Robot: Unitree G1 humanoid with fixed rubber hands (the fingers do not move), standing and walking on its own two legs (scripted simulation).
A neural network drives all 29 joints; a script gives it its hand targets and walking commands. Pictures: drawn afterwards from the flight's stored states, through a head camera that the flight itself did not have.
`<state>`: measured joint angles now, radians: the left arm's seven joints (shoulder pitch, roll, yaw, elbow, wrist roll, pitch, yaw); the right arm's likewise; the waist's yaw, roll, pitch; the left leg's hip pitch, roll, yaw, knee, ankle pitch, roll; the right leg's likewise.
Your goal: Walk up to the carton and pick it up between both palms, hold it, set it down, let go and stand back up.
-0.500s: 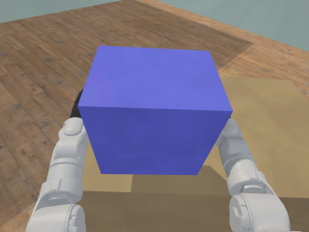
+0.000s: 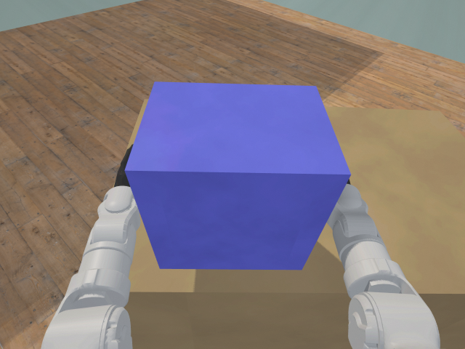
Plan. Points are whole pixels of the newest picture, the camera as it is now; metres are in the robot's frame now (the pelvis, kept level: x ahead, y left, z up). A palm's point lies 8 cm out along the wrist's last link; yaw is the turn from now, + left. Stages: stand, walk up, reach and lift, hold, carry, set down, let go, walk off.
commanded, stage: set down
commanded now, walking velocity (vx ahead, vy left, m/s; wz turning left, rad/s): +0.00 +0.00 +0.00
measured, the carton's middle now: (233, 182) +0.40 -0.02 +0.08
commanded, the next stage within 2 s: none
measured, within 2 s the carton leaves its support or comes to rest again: rests again in 1.08 s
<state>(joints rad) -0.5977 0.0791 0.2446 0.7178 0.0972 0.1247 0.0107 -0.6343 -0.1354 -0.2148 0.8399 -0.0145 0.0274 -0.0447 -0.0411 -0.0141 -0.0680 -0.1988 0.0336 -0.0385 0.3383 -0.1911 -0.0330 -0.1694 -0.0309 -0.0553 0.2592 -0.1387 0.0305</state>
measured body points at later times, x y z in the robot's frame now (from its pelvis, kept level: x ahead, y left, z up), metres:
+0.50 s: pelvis +0.00 +0.00 +0.00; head +0.04 +0.00 +0.45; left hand +0.41 +0.16 +0.04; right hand +0.40 -0.21 +0.06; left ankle -0.01 +0.13 -0.75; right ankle -0.01 -0.14 -0.75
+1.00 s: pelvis +0.00 +0.00 -0.01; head +0.06 +0.00 +0.44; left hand +0.41 +0.17 +0.01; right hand +0.40 -0.21 +0.03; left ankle -0.01 +0.13 -0.75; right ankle -0.01 -0.14 -0.75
